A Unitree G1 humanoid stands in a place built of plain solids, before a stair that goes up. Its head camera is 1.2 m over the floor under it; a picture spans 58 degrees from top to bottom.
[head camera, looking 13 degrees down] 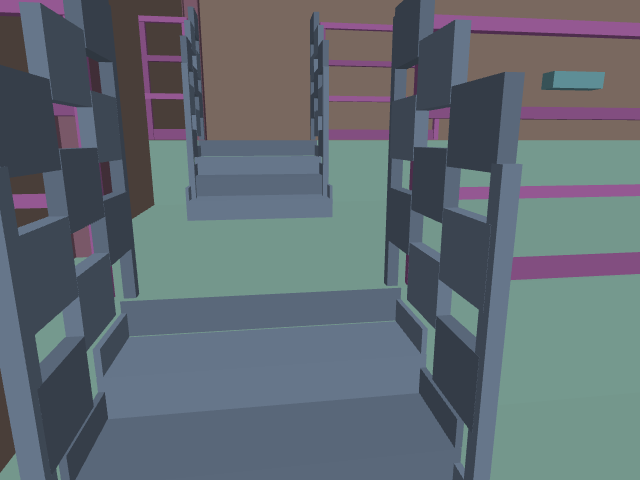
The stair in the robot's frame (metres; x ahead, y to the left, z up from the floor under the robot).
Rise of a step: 0.15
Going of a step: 0.30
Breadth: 1.12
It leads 8 degrees to the left of straight ahead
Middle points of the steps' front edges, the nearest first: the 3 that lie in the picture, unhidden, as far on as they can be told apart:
1.04 0.13 0.30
1.34 0.17 0.45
1.64 0.21 0.60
